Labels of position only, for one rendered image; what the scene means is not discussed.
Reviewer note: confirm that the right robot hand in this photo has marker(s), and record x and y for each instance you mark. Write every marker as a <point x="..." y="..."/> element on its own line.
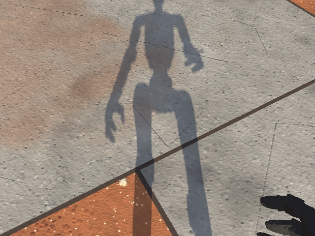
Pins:
<point x="295" y="207"/>

